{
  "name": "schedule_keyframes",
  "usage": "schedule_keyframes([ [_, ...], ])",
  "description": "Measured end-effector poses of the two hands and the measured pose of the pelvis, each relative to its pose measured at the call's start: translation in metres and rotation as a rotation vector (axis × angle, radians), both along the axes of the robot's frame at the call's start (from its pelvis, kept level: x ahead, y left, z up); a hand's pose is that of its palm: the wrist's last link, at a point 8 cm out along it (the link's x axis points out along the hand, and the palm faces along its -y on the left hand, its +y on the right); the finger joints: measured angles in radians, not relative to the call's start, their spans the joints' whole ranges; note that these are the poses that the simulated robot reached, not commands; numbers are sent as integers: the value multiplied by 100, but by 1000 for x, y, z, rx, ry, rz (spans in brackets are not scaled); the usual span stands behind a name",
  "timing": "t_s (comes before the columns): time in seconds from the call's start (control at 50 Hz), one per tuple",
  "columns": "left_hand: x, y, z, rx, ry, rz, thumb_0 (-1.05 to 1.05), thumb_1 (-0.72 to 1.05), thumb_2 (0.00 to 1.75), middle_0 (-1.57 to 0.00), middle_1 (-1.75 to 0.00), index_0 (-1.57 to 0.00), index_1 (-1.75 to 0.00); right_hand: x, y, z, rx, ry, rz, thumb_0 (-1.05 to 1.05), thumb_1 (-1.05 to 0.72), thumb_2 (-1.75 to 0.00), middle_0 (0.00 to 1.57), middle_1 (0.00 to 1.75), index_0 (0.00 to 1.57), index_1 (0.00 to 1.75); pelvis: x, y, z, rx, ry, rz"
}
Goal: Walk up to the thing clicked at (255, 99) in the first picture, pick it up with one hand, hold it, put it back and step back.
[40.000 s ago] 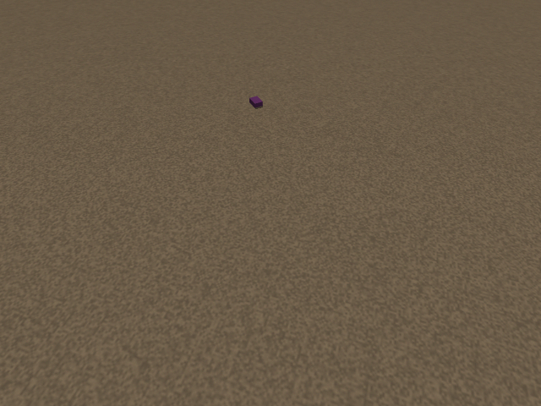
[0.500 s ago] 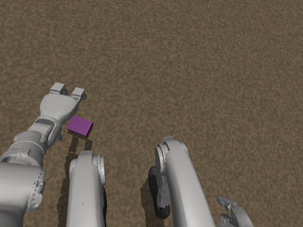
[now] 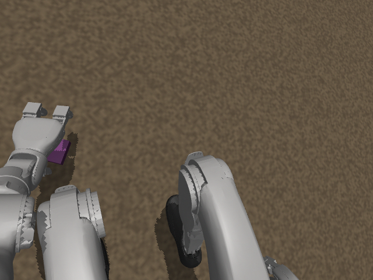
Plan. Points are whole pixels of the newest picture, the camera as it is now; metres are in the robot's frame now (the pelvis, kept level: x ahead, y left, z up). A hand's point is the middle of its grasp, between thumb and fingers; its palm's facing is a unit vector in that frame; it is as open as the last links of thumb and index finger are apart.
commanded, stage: rest palm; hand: left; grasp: from above
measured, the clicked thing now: (48, 148) +0.43 +0.19 -0.30
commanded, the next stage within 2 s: withdraw in 0.42 s
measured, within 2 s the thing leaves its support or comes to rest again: neither
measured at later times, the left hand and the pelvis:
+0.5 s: hand (32, 142) +0.43 +0.20 -0.18, palm faces -0.30 -0.02 -0.95, open 10.5 cm; pelvis +0.00 +0.00 +0.00, yaw +0 degrees
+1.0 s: hand (25, 154) +0.39 +0.19 -0.09, palm faces -0.50 +0.00 -0.87, open 7.4 cm; pelvis -0.02 -0.01 +0.07, yaw +4 degrees
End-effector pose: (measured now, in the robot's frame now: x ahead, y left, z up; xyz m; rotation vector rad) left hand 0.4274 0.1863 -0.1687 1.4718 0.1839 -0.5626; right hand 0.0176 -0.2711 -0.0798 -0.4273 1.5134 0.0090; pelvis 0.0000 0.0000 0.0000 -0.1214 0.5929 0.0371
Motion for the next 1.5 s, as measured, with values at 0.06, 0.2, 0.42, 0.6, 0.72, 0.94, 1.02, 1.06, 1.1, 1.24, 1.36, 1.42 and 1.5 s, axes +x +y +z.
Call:
schedule_keyframes([
  [0.06,-3,7,-2,-2,-47,21,0,-43,92,-5,-98,-8,-95,5,2,-3,25,4,3,0,-90,-89,20,30,20,29,3,2,-2,-3,-1,0],
  [0.2,-3,21,2,47,-17,83,0,-42,89,-4,-99,-9,-95,26,9,-14,94,-38,53,0,-90,-90,20,30,20,29,5,5,-5,-12,-12,2],
  [0.42,3,9,18,-26,-98,109,0,0,90,-18,-59,-19,-56,21,11,-13,119,-100,32,0,-91,-90,19,30,20,29,-1,2,-9,-15,-48,0],
  [0.6,-7,24,116,136,-223,120,0,59,90,-21,-36,-22,-35,46,3,2,133,-177,-109,0,-91,-90,20,30,20,29,0,2,34,35,16,10],
  [0.72,-4,28,174,192,-72,223,0,79,90,-21,-31,-22,-31,71,-2,40,107,-257,-105,0,-91,-90,20,30,20,29,-6,-2,80,60,20,14],
  [0.94,-30,6,146,17,139,65,0,89,90,-21,-30,-22,-30,74,-37,77,-70,-253,-7,0,-90,-90,20,30,20,29,-14,-12,87,59,1,26],
  [1.02,-30,10,133,-4,3,-18,0,89,90,-21,-30,-22,-30,68,-41,60,-105,-229,-14,0,-90,-90,20,30,20,29,-16,-10,66,51,-9,29],
  [1.06,-30,14,128,17,-55,-28,0,89,90,-21,-30,-22,-30,65,-38,47,-102,-220,-24,0,-90,-90,19,30,20,29,-18,-8,56,52,-16,31],
  [1.1,-28,20,125,58,-96,-30,0,89,90,-21,-30,-22,-30,62,-31,34,-87,-217,-39,0,-91,-90,19,30,20,29,-19,-6,49,51,-19,32],
  [1.24,-16,24,141,136,-142,84,0,89,90,-22,-30,-23,-30,47,9,12,32,-196,-82,0,-91,-90,20,30,20,29,-23,-1,54,52,-7,30],
  [1.36,-13,21,172,108,-66,194,0,89,90,-22,-30,-22,-30,33,24,30,78,-191,-146,0,-90,-90,20,30,21,29,-18,1,77,50,7,26],
  [1.42,-20,21,189,44,-28,257,0,89,90,-21,-30,-22,-30,31,21,49,70,-198,-169,0,-90,-90,20,30,21,29,-14,1,93,52,8,26],
  [1.5,-43,26,216,-77,-2,341,0,89,90,-21,-30,-22,-30,40,12,82,46,-226,-183,0,-90,-90,20,30,21,29,-10,1,121,55,3,26],
])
